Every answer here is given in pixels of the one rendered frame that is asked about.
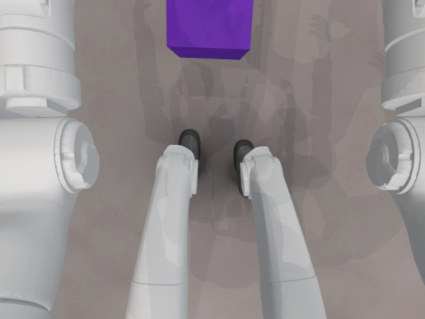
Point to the robot right forearm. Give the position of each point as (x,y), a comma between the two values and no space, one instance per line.
(403,89)

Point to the robot left thigh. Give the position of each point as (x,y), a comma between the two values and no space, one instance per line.
(159,287)

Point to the carton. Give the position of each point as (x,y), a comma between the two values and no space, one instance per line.
(219,29)

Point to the robot right upper arm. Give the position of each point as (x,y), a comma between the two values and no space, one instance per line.
(396,163)

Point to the robot left upper arm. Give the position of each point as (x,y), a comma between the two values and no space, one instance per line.
(44,164)

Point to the robot left forearm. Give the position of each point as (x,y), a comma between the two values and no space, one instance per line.
(37,71)

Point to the left robot foot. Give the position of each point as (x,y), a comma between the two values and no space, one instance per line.
(191,140)

